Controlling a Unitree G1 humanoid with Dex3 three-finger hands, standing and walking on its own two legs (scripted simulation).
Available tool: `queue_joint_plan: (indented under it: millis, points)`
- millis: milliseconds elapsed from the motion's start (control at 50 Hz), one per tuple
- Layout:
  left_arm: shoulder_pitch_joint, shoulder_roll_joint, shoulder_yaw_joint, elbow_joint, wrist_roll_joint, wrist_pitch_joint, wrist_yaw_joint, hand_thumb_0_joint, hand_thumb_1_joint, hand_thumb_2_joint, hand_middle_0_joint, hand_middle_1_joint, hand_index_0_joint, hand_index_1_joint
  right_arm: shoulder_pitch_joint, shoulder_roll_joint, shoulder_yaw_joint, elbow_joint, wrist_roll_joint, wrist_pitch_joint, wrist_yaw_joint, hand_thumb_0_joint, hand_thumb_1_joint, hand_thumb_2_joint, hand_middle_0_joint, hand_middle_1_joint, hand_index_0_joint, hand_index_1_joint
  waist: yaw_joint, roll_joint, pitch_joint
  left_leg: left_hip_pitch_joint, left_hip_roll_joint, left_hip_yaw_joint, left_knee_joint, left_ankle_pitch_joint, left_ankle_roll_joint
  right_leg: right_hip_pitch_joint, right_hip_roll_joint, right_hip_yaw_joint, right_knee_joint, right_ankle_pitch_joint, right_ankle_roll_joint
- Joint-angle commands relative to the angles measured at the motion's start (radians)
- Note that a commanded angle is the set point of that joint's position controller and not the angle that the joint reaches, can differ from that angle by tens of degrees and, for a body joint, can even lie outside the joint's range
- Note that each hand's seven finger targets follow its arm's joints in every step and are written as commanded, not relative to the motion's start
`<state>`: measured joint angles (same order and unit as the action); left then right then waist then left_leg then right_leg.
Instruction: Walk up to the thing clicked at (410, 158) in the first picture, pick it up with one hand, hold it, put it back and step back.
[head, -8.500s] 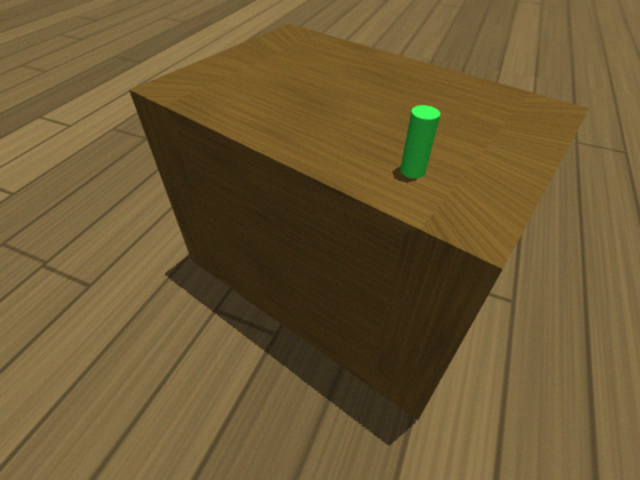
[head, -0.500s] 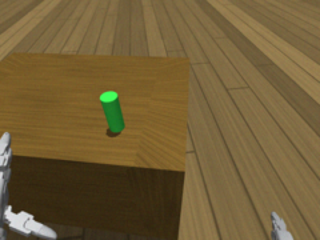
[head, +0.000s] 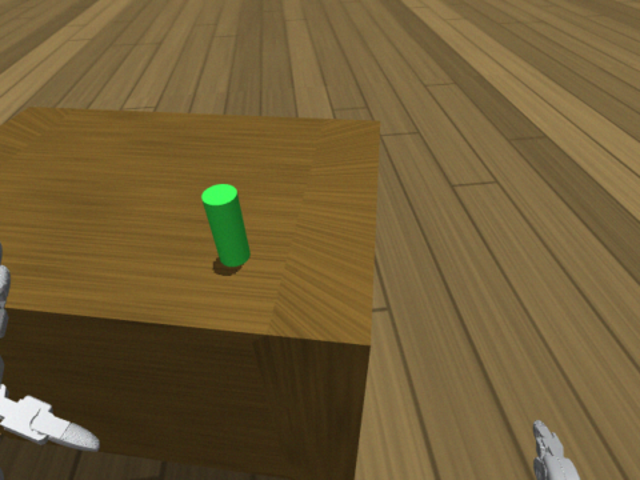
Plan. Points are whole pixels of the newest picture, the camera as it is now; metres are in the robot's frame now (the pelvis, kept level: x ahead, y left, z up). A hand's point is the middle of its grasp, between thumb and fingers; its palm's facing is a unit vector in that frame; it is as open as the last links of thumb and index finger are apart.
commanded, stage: go down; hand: left
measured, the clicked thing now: (227, 227) +0.50 +0.19 +0.05
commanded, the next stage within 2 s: none
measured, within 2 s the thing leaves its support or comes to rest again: neither
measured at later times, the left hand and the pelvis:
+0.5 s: hand (57, 277) +0.31 +0.33 +0.15, palm faces +0.16 -0.98 -0.15, open 17.4 cm; pelvis +0.01 +0.01 +0.00, yaw -2 degrees
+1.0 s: hand (46, 248) +0.34 +0.35 +0.16, palm faces +0.11 -0.99 +0.00, open 17.5 cm; pelvis +0.00 +0.00 +0.00, yaw +0 degrees
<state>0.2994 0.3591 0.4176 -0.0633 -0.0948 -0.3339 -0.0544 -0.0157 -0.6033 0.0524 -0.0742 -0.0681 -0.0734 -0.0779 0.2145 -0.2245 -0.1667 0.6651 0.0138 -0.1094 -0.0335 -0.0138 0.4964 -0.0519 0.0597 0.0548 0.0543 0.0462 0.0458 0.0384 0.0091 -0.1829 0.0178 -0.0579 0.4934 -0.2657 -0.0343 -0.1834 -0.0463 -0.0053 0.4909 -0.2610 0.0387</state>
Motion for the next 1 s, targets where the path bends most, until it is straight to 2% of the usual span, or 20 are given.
queue_joint_plan:
  millis: [0, 60, 140, 160, 180, 240, 300, 360, 400, 460, 500, 540, 620, 660, 680, 720, 740, 780, 840, 980]
  points:
    - [-0.375, 0.319, 0.134, -0.124, -0.049, -0.025, -0.046, 0.000, -0.552, 0.075, -0.052, -0.059, -0.050, -0.063, -0.133, -0.132, -0.015, -0.159, 0.012, -0.052, -0.031, 0.000, 0.533, -0.047, 0.052, 0.050, 0.050, 0.050, -0.040, 0.003, -0.070, -0.019, -0.045, 0.076, -0.081, 0.053, 0.035, -0.025, 0.024, -0.042, -0.093, 0.061, -0.018]
    - [-0.466, 0.359, 0.135, -0.002, -0.075, 0.019, -0.121, 0.000, -0.531, 0.074, -0.043, -0.050, -0.044, -0.051, -0.121, -0.130, 0.001, -0.117, 0.017, -0.050, -0.047, 0.000, 0.544, -0.045, 0.051, 0.050, 0.050, 0.050, -0.057, 0.000, -0.078, -0.018, -0.044, 0.068, -0.080, 0.065, 0.039, -0.036, 0.027, -0.045, -0.093, 0.075, -0.021]
    - [-0.587, 0.461, 0.193, 0.123, -0.122, 0.078, -0.218, 0.000, -0.505, 0.084, -0.039, -0.048, -0.039, -0.050, -0.134, -0.153, 0.014, -0.121, 0.027, -0.053, -0.060, 0.000, 0.540, -0.048, 0.051, 0.050, 0.050, 0.050, -0.045, 0.040, -0.181, 0.005, -0.039, 0.059, -0.072, 0.165, 0.034, 0.006, 0.029, -0.047, -0.076, 0.162, -0.029]
    - [-0.628, 0.480, 0.211, 0.109, -0.138, 0.085, -0.237, 0.000, -0.506, 0.086, -0.037, -0.045, -0.036, -0.049, -0.120, -0.114, 0.053, -0.117, 0.029, -0.055, -0.059, 0.000, 0.538, -0.049, 0.051, 0.050, 0.050, 0.050, -0.032, 0.061, -0.199, 0.005, -0.038, 0.060, -0.069, 0.192, 0.032, 0.024, 0.029, -0.049, -0.073, 0.184, -0.030]
    - [-0.609, 0.480, 0.217, 0.209, -0.148, 0.107, -0.263, 0.000, -0.512, 0.085, -0.038, -0.050, -0.038, -0.052, -0.107, -0.127, 0.042, -0.089, 0.032, -0.054, -0.060, 0.000, 0.535, -0.050, 0.051, 0.050, 0.050, 0.050, -0.038, 0.058, -0.199, 0.000, -0.034, 0.057, -0.069, 0.210, 0.029, 0.022, 0.030, -0.047, -0.066, 0.196, -0.033]
    - [-0.660, 0.492, 0.235, 0.241, -0.184, 0.142, -0.323, 0.000, -0.508, 0.089, -0.030, -0.041, -0.028, -0.046, -0.119, -0.118, 0.069, -0.101, 0.032, -0.065, -0.062, 0.000, 0.533, -0.051, 0.051, 0.050, 0.050, 0.050, -0.017, 0.057, -0.219, -0.005, -0.029, 0.053, -0.065, 0.249, 0.025, 0.031, 0.034, -0.053, -0.061, 0.218, -0.036]
    - [-0.671, 0.464, 0.194, 0.326, -0.184, 0.181, -0.368, 0.000, -0.533, 0.089, -0.032, -0.036, -0.028, -0.044, -0.156, -0.132, 0.072, -0.146, 0.031, -0.071, -0.064, 0.000, 0.536, -0.052, 0.050, 0.050, 0.050, 0.050, -0.022, 0.025, -0.229, -0.005, -0.026, 0.052, -0.064, 0.257, 0.026, 0.013, 0.036, -0.052, -0.065, 0.213, -0.039]
    - [-0.704, 0.492, 0.204, 0.307, -0.172, 0.196, -0.383, 0.000, -0.544, 0.084, -0.034, -0.032, -0.030, -0.041, -0.124, -0.135, 0.076, -0.118, 0.022, -0.079, -0.061, 0.000, 0.533, -0.052, 0.050, 0.050, 0.050, 0.050, -0.005, 0.073, -0.213, -0.012, -0.019, 0.051, -0.069, 0.251, 0.016, -0.014, 0.045, -0.053, -0.057, 0.184, -0.047]
    - [-0.731, 0.502, 0.214, 0.294, -0.166, 0.195, -0.380, 0.000, -0.551, 0.079, -0.037, -0.032, -0.033, -0.041, -0.116, -0.156, 0.054, -0.137, 0.017, -0.085, -0.063, 0.000, 0.531, -0.052, 0.050, 0.050, 0.050, 0.050, -0.012, 0.066, -0.239, 0.001, -0.013, 0.047, -0.068, 0.251, 0.012, -0.018, 0.050, -0.054, -0.054, 0.178, -0.046]
    - [-0.760, 0.510, 0.234, 0.264, -0.166, 0.184, -0.372, 0.000, -0.515, 0.086, -0.036, -0.037, -0.034, -0.043, -0.081, -0.123, 0.072, -0.110, 0.012, -0.091, -0.060, 0.000, 0.540, -0.050, 0.050, 0.050, 0.050, 0.050, -0.009, 0.079, -0.245, 0.002, -0.014, 0.050, -0.057, 0.251, 0.013, -0.023, 0.051, -0.052, -0.051, 0.180, -0.044]
    - [-0.804, 0.527, 0.240, 0.258, -0.169, 0.177, -0.370, 0.000, -0.517, 0.089, -0.034, -0.039, -0.032, -0.045, -0.088, -0.145, 0.056, -0.120, 0.010, -0.097, -0.065, 0.000, 0.537, -0.051, 0.050, 0.050, 0.050, 0.050, -0.017, 0.080, -0.276, 0.015, -0.013, 0.050, -0.044, 0.283, 0.012, -0.018, 0.050, -0.048, -0.045, 0.208, -0.041]
    - [-0.782, 0.535, 0.250, 0.293, -0.165, 0.177, -0.372, 0.000, -0.478, 0.097, -0.032, -0.035, -0.029, -0.041, -0.057, -0.150, 0.048, -0.090, 0.007, -0.100, -0.070, 0.000, 0.537, -0.051, 0.051, 0.050, 0.050, 0.050, -0.021, 0.098, -0.282, 0.020, -0.011, 0.053, -0.035, 0.335, 0.010, -0.006, 0.050, -0.047, -0.033, 0.255, -0.041]
    - [-0.872, 0.545, 0.216, 0.366, -0.159, 0.189, -0.397, 0.000, -0.480, 0.109, -0.029, -0.038, -0.026, -0.045, -0.091, -0.120, 0.079, -0.059, 0.008, -0.107, -0.081, 0.000, 0.544, -0.051, 0.050, 0.050, 0.050, 0.050, -0.044, 0.082, -0.266, 0.004, -0.024, 0.056, -0.029, 0.294, 0.024, -0.026, 0.039, -0.037, -0.042, 0.255, -0.036]
    - [-0.924, 0.595, 0.236, 0.424, -0.168, 0.192, -0.419, 0.000, -0.486, 0.104, -0.031, -0.040, -0.029, -0.046, -0.138, -0.132, 0.086, -0.070, 0.011, -0.118, -0.088, 0.000, 0.545, -0.051, 0.050, 0.050, 0.050, 0.050, -0.042, 0.076, -0.257, -0.014, -0.023, 0.050, -0.038, 0.258, 0.024, -0.037, 0.041, -0.041, -0.046, 0.224, -0.038]
    - [-0.968, 0.598, 0.222, 0.432, -0.171, 0.193, -0.437, 0.000, -0.502, 0.102, -0.029, -0.039, -0.028, -0.044, -0.154, -0.107, 0.116, -0.096, 0.012, -0.123, -0.090, 0.000, 0.545, -0.051, 0.050, 0.050, 0.050, 0.050, -0.048, 0.081, -0.247, -0.018, -0.028, 0.055, -0.039, 0.217, 0.031, -0.047, 0.039, -0.040, -0.058, 0.195, -0.034]
    - [-0.968, 0.607, 0.217, 0.522, -0.175, 0.206, -0.469, 0.000, -0.512, 0.104, -0.022, -0.038, -0.023, -0.042, -0.105, -0.125, 0.101, -0.032, 0.009, -0.124, -0.102, 0.000, 0.555, -0.049, 0.050, 0.050, 0.050, 0.050, -0.069, 0.051, -0.232, -0.023, -0.032, 0.053, -0.042, 0.179, 0.040, -0.070, 0.038, -0.037, -0.063, 0.177, -0.030]
    - [-0.992, 0.613, 0.208, 0.536, -0.180, 0.209, -0.484, 0.000, -0.514, 0.101, -0.024, -0.038, -0.024, -0.043, -0.090, -0.109, 0.123, -0.007, 0.009, -0.126, -0.102, 0.000, 0.553, -0.050, 0.050, 0.050, 0.050, 0.050, -0.067, 0.078, -0.215, -0.032, -0.035, 0.055, -0.046, 0.168, 0.039, -0.085, 0.038, -0.038, -0.065, 0.167, -0.033]
    - [-1.022, 0.651, 0.222, 0.589, -0.185, 0.218, -0.512, 0.000, -0.530, 0.095, -0.026, -0.040, -0.027, -0.044, -0.122, -0.155, 0.109, -0.064, 0.006, -0.139, -0.114, 0.000, 0.552, -0.050, 0.050, 0.050, 0.050, 0.050, -0.074, 0.063, -0.257, -0.010, -0.035, 0.052, -0.041, 0.172, 0.041, -0.082, 0.040, -0.042, -0.062, 0.173, -0.032]
    - [-1.070, 0.681, 0.220, 0.654, -0.183, 0.234, -0.537, 0.000, -0.546, 0.090, -0.027, -0.041, -0.029, -0.045, -0.096, -0.129, 0.137, -0.063, 0.004, -0.143, -0.118, 0.000, 0.558, -0.048, 0.050, 0.050, 0.049, 0.050, -0.083, 0.060, -0.266, -0.011, -0.036, 0.050, -0.038, 0.168, 0.043, -0.102, 0.041, -0.043, -0.068, 0.170, -0.032]
    - [-1.148, 0.738, 0.230, 0.754, -0.183, 0.235, -0.563, 0.000, -0.568, 0.078, -0.034, -0.041, -0.036, -0.045, -0.134, -0.140, 0.164, -0.129, -0.003, -0.165, -0.139, 0.000, 0.556, -0.048, 0.049, 0.050, 0.049, 0.050, -0.070, 0.063, -0.316, -0.022, -0.038, 0.046, -0.024, 0.188, 0.039, -0.104, 0.041, -0.042, -0.053, 0.177, -0.035]
